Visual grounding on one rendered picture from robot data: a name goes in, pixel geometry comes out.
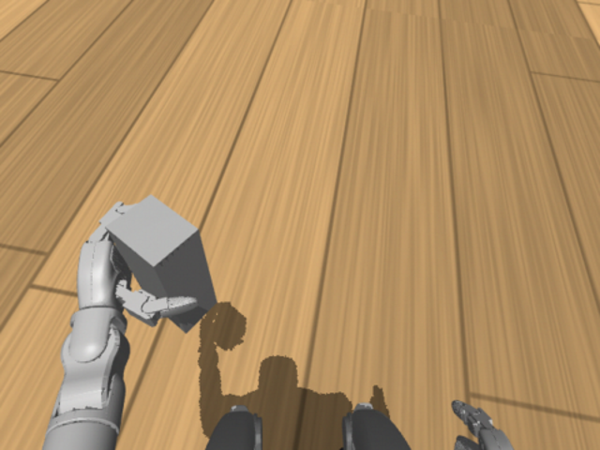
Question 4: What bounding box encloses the left robot arm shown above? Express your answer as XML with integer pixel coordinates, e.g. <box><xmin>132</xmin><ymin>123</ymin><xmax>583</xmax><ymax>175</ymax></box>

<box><xmin>42</xmin><ymin>306</ymin><xmax>130</xmax><ymax>450</ymax></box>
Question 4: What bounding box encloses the right robot hand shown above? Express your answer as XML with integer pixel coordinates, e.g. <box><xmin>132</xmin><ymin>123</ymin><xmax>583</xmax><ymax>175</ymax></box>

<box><xmin>452</xmin><ymin>400</ymin><xmax>514</xmax><ymax>450</ymax></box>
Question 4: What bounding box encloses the left robot hand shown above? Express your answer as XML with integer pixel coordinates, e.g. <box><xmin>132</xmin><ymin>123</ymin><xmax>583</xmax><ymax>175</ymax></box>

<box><xmin>77</xmin><ymin>202</ymin><xmax>199</xmax><ymax>327</ymax></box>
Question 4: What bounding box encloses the carton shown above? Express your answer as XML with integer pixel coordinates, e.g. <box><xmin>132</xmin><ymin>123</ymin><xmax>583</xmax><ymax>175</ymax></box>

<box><xmin>105</xmin><ymin>194</ymin><xmax>217</xmax><ymax>333</ymax></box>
